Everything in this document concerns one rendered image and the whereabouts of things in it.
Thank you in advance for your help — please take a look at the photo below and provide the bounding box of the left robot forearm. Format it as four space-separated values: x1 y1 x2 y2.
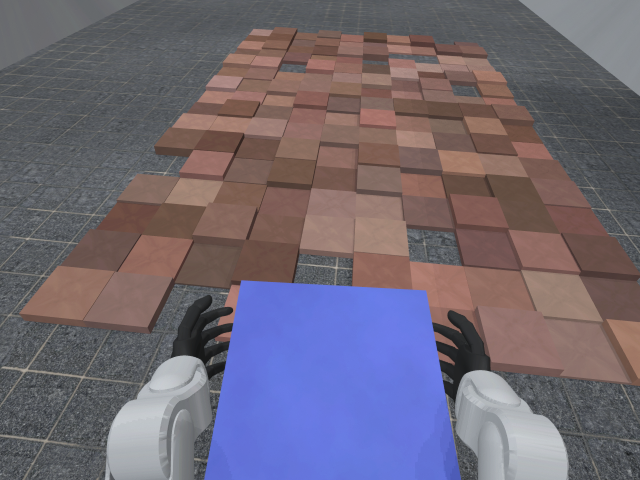
105 356 213 480

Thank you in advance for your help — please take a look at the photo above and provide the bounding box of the right robot hand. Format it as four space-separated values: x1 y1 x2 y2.
432 310 491 403

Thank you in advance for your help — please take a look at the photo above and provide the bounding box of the left robot hand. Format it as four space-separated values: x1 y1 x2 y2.
170 295 233 379

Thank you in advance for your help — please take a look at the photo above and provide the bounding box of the carton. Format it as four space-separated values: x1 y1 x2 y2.
204 280 461 480

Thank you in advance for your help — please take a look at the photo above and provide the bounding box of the right robot forearm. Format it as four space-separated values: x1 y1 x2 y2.
455 370 569 480

